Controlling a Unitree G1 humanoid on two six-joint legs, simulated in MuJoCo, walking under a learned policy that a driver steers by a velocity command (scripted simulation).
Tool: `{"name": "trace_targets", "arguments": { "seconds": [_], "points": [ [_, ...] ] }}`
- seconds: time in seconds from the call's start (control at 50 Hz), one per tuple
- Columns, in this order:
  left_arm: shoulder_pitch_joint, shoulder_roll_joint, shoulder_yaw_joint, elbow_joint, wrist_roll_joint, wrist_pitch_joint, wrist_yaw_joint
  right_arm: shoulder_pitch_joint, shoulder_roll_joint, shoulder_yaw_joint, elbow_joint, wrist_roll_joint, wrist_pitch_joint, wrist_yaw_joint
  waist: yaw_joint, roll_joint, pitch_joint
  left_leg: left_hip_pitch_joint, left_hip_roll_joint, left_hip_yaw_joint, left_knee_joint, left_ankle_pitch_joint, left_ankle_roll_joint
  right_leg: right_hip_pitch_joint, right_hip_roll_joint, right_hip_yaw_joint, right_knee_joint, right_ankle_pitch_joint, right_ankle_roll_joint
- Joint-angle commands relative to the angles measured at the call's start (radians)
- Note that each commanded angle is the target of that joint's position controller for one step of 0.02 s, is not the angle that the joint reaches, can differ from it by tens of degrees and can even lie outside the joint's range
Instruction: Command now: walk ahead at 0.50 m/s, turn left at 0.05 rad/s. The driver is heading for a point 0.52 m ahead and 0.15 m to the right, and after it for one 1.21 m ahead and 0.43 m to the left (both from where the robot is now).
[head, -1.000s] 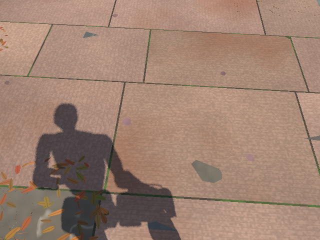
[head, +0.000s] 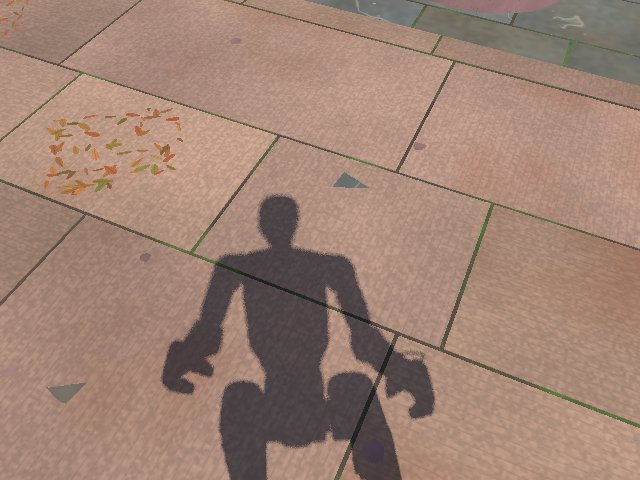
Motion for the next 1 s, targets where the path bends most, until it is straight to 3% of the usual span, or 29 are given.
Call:
{"name": "trace_targets", "arguments": {
  "seconds": [0.02, 0.1, 0.18, 0.24, 0.26, 0.28, 0.3, 0.32, 0.34, 0.36, 0.38, 0.4, 0.42, 0.46, 0.52, 0.62, 0.66, 0.72, 0.76, 0.78, 0.8, 0.82, 0.84, 0.86, 0.88, 0.9, 0.94, 1.0],
  "points": [
    [-0.001, 0.037, 0.006, -0.056, 0.010, 0.004, 0.002, -0.050, -0.144, -0.035, -0.056, 0.003, -0.027, -0.012, 0.037, 0.097, 0.001, 0.027, 0.266, -0.195, -0.202, 0.211, 0.194, -0.063, -0.034, 0.032, -0.133, 0.155, 0.018],
    [-0.133, 0.018, -0.007, -0.085, 0.002, -0.008, -0.014, 0.002, -0.172, -0.041, -0.021, 0.010, -0.018, -0.023, -0.014, 0.101, 0.034, 0.036, 0.238, -0.118, -0.204, 0.165, 0.150, -0.004, 0.012, -0.004, -0.382, 0.338, 0.012],
    [-0.220, 0.037, -0.005, -0.125, -0.006, -0.015, -0.033, 0.062, -0.191, -0.047, 0.023, 0.022, -0.005, -0.024, -0.041, 0.110, 0.056, 0.145, 0.290, -0.137, -0.151, 0.135, 0.131, -0.009, 0.035, -0.001, -0.491, 0.296, -0.018],
    [-0.180, 0.067, 0.006, -0.126, -0.003, -0.023, -0.042, 0.053, -0.204, -0.053, 0.041, 0.024, 0.010, -0.031, -0.005, 0.133, 0.034, 0.220, 0.316, -0.149, -0.068, 0.259, 0.102, 0.065, 0.061, -0.022, -0.538, 0.190, -0.061],
    [-0.103, 0.087, 0.018, -0.105, 0.000, -0.024, -0.039, 0.034, -0.205, -0.051, 0.041, 0.024, 0.016, -0.033, 0.044, 0.133, -0.010, 0.219, 0.288, -0.121, 0.028, 0.412, 0.081, 0.180, 0.093, -0.054, -0.566, 0.179, -0.081],
    [0.047, 0.133, 0.043, -0.060, 0.005, -0.024, -0.030, 0.040, -0.176, -0.040, 0.040, 0.018, 0.021, -0.036, 0.106, 0.111, -0.109, 0.167, 0.232, -0.075, 0.214, 0.494, 0.051, 0.394, 0.104, -0.062, -0.556, 0.199, -0.111],
    [0.221, 0.215, 0.064, -0.032, 0.013, -0.021, -0.020, 0.059, -0.121, -0.015, 0.015, -0.008, 0.020, -0.041, 0.156, -0.029, -0.265, -0.029, 0.164, -0.016, 0.550, 0.226, 0.007, 0.685, -0.089, 0.162, -0.532, 0.255, -0.176],
    [0.249, 0.271, 0.073, -0.015, 0.015, -0.017, -0.028, 0.186, -0.020, 0.012, 0.005, 0.006, -0.002, -0.032, 0.083, -0.307, -0.366, -0.418, -0.014, -0.067, 0.857, -0.385, -0.050, 0.975, -0.263, 0.650, -0.683, -0.006, -0.330],
    [0.236, 0.172, 0.048, -0.029, -0.004, -0.018, -0.030, 0.115, -0.129, -0.009, 0.019, 0.021, -0.020, -0.026, 0.130, -0.175, -0.324, -0.535, 0.035, -0.181, 0.967, -0.409, -0.041, 0.956, -0.248, 0.690, -0.752, -0.149, -0.303],
    [0.176, 0.136, 0.036, -0.038, -0.003, -0.019, -0.026, 0.018, -0.167, -0.020, -0.008, 0.039, -0.029, -0.022, 0.126, -0.110, -0.194, -0.593, 0.083, -0.158, 0.972, -0.318, -0.026, 0.841, -0.222, 0.544, -0.761, -0.123, -0.261],
    [0.111, 0.122, 0.030, -0.049, 0.005, -0.018, -0.025, -0.031, -0.154, -0.016, -0.018, 0.032, -0.031, -0.027, 0.097, -0.024, -0.125, -0.561, 0.132, -0.130, 0.928, -0.227, -0.025, 0.707, -0.187, 0.441, -0.774, -0.024, -0.242],
    [0.066, 0.096, 0.024, -0.054, 0.014, -0.018, -0.026, -0.056, -0.147, -0.020, -0.022, 0.016, -0.026, -0.031, 0.071, -0.011, -0.071, -0.524, 0.162, -0.125, 0.867, -0.171, -0.029, 0.594, -0.155, 0.366, -0.800, 0.071, -0.239],
    [0.045, 0.077, 0.017, -0.056, 0.024, -0.022, -0.026, -0.035, -0.136, -0.022, -0.018, 0.014, -0.016, -0.031, 0.039, -0.038, -0.065, -0.460, 0.185, -0.133, 0.836, -0.132, -0.030, 0.526, -0.132, 0.317, -0.826, 0.128, -0.235],
    [0.044, 0.076, 0.019, -0.047, 0.018, -0.033, -0.025, -0.008, -0.105, -0.018, -0.007, 0.014, 0.003, -0.032, 0.016, -0.044, -0.058, -0.416, 0.193, -0.124, 0.783, -0.104, -0.043, 0.470, -0.114, 0.251, -0.874, 0.190, -0.249],
    [0.074, 0.108, 0.029, -0.023, 0.013, -0.035, -0.011, -0.086, -0.089, -0.013, -0.031, 0.003, 0.012, -0.036, 0.023, -0.011, -0.014, -0.483, 0.203, -0.116, 0.656, 0.007, -0.072, 0.465, -0.112, 0.178, -0.921, 0.271, -0.259],
    [0.091, 0.117, 0.028, 0.005, 0.021, -0.019, 0.010, -0.197, -0.044, 0.005, -0.042, 0.004, 0.000, -0.017, 0.061, -0.015, 0.008, -0.374, 0.146, -0.050, 0.342, 0.263, -0.075, 0.466, -0.043, -0.045, -0.886, 0.577, -0.187],
    [0.118, 0.123, 0.028, 0.025, 0.021, -0.011, 0.014, -0.233, -0.045, 0.005, -0.055, 0.009, 0.000, -0.006, 0.081, -0.020, -0.004, -0.333, 0.122, -0.045, 0.286, 0.311, -0.066, 0.505, -0.062, -0.070, -0.861, 0.598, -0.179],
    [0.092, 0.142, 0.037, 0.032, 0.008, 0.013, 0.025, -0.259, -0.085, -0.009, -0.089, 0.008, 0.004, 0.014, 0.073, -0.042, -0.002, -0.352, 0.100, -0.050, 0.234, 0.206, -0.035, 0.603, -0.104, -0.076, -0.773, 0.638, -0.160],
    [0.055, 0.156, 0.046, 0.023, -0.006, 0.032, 0.041, -0.190, -0.121, -0.027, -0.089, -0.003, 0.004, 0.024, 0.028, -0.051, -0.036, -0.280, 0.067, -0.024, 0.197, 0.122, -0.004, 0.634, -0.110, -0.081, -0.640, 0.742, -0.133],
    [0.040, 0.147, 0.045, 0.015, -0.009, 0.042, 0.050, -0.090, -0.149, -0.045, -0.062, -0.004, 0.002, 0.025, -0.020, -0.026, -0.082, -0.160, 0.034, -0.005, 0.130, 0.170, 0.018, 0.618, -0.073, -0.107, -0.496, 0.750, -0.103],
    [0.076, 0.128, 0.038, 0.000, 0.010, 0.044, 0.055, -0.004, -0.224, -0.071, -0.050, -0.007, 0.003, 0.013, -0.042, 0.080, -0.160, 0.034, 0.102, -0.116, 0.114, 0.500, 0.064, 0.507, 0.003, -0.144, -0.263, 0.565, -0.044],
    [0.155, 0.040, 0.009, -0.031, 0.058, 0.035, 0.046, 0.014, -0.298, -0.080, -0.066, -0.014, 0.014, -0.005, 0.022, 0.310, -0.251, 0.338, 0.327, -0.437, 0.193, 0.940, 0.215, 0.167, 0.156, -0.147, 0.087, -0.200, 0.028],
    [0.197, 0.049, -0.004, -0.033, 0.037, 0.021, 0.029, 0.019, -0.268, -0.065, -0.091, -0.013, 0.016, -0.005, 0.011, 0.317, -0.424, 0.461, 0.454, -0.695, 0.123, 0.816, 0.371, 0.016, 0.217, 0.033, 0.311, -0.460, 0.046],
    [0.131, 0.115, 0.013, -0.038, 0.007, 0.019, 0.020, -0.032, -0.217, -0.058, -0.115, -0.008, 0.023, -0.003, -0.019, 0.191, -0.377, 0.390, 0.390, -0.612, 0.088, 0.638, 0.331, -0.034, 0.158, 0.094, 0.343, -0.381, 0.035],
    [0.061, 0.116, 0.015, -0.056, -0.001, 0.026, 0.024, -0.089, -0.181, -0.048, -0.125, 0.002, 0.031, -0.009, -0.010, 0.118, -0.275, 0.282, 0.336, -0.516, 0.067, 0.488, 0.272, -0.063, 0.124, 0.081, 0.301, -0.300, 0.031],
    [0.027, 0.111, 0.018, -0.057, 0.009, 0.038, 0.035, -0.123, -0.162, -0.041, -0.130, 0.009, 0.040, -0.014, 0.006, 0.053, -0.198, 0.152, 0.298, -0.464, 0.032, 0.387, 0.232, -0.049, 0.093, 0.075, 0.228, -0.246, 0.035],
    [0.021, 0.111, 0.025, -0.074, 0.019, 0.064, 0.046, -0.164, -0.163, -0.041, -0.143, -0.002, 0.056, -0.022, 0.049, 0.105, -0.136, -0.037, 0.240, -0.423, -0.019, 0.262, 0.198, 0.060, 0.087, 0.066, 0.087, -0.192, 0.038],
    [0.038, 0.076, 0.018, -0.075, 0.021, 0.072, 0.056, -0.164, -0.192, -0.056, -0.158, -0.010, 0.065, -0.036, 0.055, 0.155, -0.152, -0.094, 0.204, -0.397, -0.029, 0.254, 0.195, 0.127, 0.118, 0.049, -0.072, -0.161, 0.057]
  ]
}}
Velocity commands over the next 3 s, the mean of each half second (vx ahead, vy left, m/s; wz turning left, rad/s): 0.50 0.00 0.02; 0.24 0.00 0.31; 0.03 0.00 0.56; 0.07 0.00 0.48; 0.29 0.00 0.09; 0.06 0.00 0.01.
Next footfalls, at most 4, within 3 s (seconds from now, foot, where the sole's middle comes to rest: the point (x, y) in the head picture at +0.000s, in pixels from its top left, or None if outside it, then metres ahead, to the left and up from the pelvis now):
0.28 right None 0.33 -0.16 -0.78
0.80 left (287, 440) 0.58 0.06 -0.78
1.24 right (390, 433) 0.59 -0.16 -0.78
1.66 left None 0.44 0.07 -0.78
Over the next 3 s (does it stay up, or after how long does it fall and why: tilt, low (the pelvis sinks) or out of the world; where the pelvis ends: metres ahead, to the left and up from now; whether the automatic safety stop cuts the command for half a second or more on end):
stays up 0.67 0.12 -0.01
